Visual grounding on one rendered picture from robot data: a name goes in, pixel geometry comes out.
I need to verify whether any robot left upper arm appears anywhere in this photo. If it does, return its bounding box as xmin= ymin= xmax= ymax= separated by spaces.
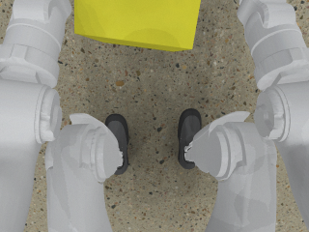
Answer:
xmin=0 ymin=78 xmax=63 ymax=232

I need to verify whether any right robot foot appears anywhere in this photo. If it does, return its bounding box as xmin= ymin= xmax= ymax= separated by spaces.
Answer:
xmin=178 ymin=108 xmax=202 ymax=169

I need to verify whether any left robot foot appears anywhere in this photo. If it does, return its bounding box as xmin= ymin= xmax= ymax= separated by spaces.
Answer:
xmin=104 ymin=113 xmax=129 ymax=175

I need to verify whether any left robot forearm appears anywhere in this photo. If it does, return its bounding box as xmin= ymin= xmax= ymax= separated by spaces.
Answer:
xmin=0 ymin=0 xmax=72 ymax=89

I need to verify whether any robot foot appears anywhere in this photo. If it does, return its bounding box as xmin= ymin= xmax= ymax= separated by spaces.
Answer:
xmin=104 ymin=113 xmax=129 ymax=175
xmin=178 ymin=108 xmax=202 ymax=169

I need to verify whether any carton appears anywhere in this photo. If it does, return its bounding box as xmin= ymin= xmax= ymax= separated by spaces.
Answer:
xmin=74 ymin=0 xmax=201 ymax=52

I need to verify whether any right robot forearm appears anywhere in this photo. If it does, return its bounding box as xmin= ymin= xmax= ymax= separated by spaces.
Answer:
xmin=237 ymin=0 xmax=309 ymax=91

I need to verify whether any robot right upper arm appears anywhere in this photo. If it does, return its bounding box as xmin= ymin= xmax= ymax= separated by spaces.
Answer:
xmin=253 ymin=80 xmax=309 ymax=231

